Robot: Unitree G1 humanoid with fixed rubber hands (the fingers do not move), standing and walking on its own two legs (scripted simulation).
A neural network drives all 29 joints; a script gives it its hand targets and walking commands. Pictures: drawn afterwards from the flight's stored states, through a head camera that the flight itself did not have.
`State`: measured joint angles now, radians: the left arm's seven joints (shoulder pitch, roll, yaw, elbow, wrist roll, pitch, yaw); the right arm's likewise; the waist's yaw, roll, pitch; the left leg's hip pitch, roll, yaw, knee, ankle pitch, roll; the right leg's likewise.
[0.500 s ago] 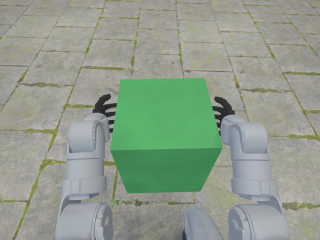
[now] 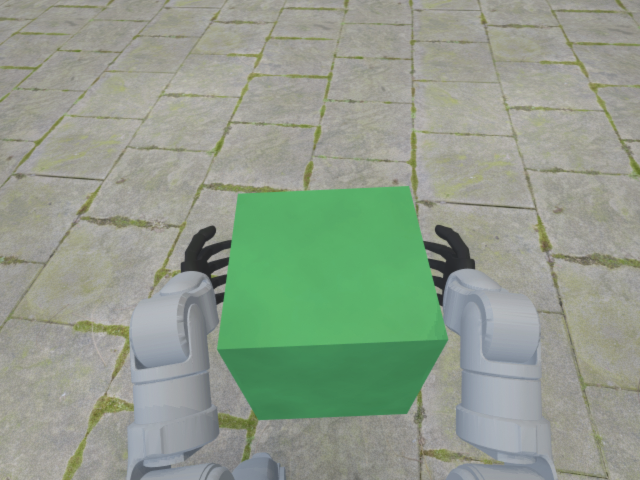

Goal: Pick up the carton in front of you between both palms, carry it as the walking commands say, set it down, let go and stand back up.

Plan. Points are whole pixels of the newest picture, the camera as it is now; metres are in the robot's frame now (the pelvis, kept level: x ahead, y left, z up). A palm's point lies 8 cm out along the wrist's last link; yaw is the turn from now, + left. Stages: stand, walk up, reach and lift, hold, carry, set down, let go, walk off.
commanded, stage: carry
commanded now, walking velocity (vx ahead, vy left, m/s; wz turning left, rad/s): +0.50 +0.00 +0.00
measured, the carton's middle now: (328, 311) +0.32 +0.01 +0.01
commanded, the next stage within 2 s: none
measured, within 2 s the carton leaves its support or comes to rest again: neither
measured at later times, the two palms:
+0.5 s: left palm (217, 150) +0.57 +0.18 +0.08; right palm (409, 151) +0.55 -0.12 +0.09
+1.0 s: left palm (260, 51) +0.87 +0.14 +0.09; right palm (407, 49) +0.87 -0.16 +0.08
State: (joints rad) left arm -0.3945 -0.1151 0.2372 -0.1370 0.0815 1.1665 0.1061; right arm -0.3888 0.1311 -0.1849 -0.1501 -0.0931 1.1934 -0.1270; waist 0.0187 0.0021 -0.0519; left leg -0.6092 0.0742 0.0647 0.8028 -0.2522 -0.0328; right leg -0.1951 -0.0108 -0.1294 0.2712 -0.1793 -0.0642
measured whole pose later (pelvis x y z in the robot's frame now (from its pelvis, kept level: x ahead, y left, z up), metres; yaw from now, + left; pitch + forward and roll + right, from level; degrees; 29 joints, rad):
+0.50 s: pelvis +0.30 +0.04 +0.00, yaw -3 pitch +4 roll -1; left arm -0.14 -0.13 0.11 -0.29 0.13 1.19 0.08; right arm -0.12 0.13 -0.09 -0.29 -0.10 1.19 -0.10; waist -0.02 -0.01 -0.17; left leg -0.12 0.03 0.19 0.26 -0.21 0.04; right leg -0.60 -0.12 -0.10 0.73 -0.14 0.03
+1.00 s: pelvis +0.61 -0.01 +0.00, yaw -1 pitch +4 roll +1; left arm -0.14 -0.13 0.12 -0.35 0.10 1.18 0.08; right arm -0.14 0.13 -0.08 -0.37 -0.12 1.21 -0.10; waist 0.02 0.01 -0.11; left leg -0.60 0.12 0.11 0.71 -0.14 -0.02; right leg -0.11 -0.05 -0.22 0.25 -0.22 -0.02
